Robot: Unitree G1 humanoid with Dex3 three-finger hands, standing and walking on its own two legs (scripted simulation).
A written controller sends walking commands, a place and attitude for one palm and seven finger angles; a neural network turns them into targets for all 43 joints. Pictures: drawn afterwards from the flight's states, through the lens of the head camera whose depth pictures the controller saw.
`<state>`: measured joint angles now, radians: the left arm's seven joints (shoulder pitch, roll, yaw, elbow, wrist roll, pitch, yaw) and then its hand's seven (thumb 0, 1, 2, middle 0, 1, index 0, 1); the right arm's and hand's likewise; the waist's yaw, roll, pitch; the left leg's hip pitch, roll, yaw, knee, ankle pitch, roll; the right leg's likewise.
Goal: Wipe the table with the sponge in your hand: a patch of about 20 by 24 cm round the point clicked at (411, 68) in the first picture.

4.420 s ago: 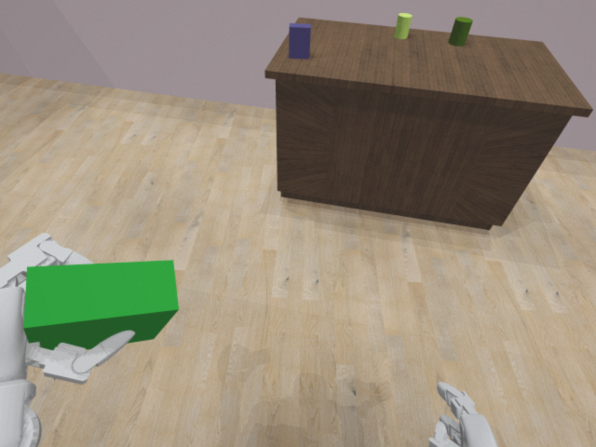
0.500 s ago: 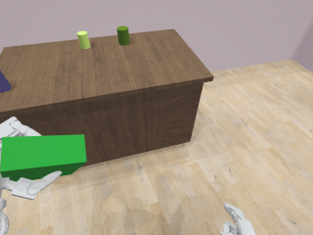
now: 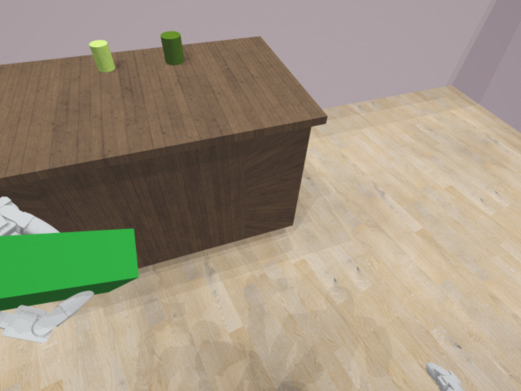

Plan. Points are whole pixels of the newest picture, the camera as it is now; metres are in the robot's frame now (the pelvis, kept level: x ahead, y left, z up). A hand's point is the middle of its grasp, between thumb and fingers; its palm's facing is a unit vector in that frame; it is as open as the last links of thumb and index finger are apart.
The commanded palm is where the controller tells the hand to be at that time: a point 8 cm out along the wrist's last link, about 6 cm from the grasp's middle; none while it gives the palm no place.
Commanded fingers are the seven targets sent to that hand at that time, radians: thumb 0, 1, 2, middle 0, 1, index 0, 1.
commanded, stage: take the last steps up to it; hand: left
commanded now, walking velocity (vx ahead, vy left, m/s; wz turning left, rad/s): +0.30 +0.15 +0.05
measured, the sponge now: (81, 268) +0.22 +0.21 +0.16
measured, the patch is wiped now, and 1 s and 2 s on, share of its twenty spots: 0.00 0.00 0.00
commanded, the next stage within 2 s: come to a stop and stand still in 1.84 s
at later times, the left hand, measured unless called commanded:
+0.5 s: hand (50, 221) +0.28 +0.27 +0.16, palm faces +0.40 -0.78 -0.47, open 9.4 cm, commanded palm +0.22 +0.31 +0.18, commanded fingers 0.00 0.10 1.30 -1.20 -1.60 -1.20 -1.60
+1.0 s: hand (70, 146) +0.41 +0.30 +0.17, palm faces +0.38 -0.77 -0.52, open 9.4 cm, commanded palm +0.35 +0.34 +0.18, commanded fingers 0.00 0.10 1.30 -1.20 -1.60 -1.20 -1.60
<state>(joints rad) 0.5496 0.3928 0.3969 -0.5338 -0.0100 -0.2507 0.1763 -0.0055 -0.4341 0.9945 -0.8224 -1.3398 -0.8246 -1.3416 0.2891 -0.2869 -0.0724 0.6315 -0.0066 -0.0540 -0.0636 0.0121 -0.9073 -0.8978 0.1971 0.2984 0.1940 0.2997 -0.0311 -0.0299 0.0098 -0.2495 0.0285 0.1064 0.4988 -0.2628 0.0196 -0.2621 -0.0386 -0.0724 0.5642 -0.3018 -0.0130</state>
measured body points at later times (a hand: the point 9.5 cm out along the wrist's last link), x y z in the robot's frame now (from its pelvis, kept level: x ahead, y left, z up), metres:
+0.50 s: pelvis +0.08 +0.02 +0.01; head +0.12 +0.02 +0.46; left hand +0.26 +0.31 +0.18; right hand +0.24 -0.21 -0.10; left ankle +0.12 +0.19 -0.69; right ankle +0.05 -0.09 -0.73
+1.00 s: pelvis +0.19 +0.06 -0.01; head +0.21 +0.04 +0.44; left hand +0.38 +0.34 +0.20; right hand +0.34 -0.15 -0.13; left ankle +0.15 +0.18 -0.71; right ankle +0.21 -0.01 -0.73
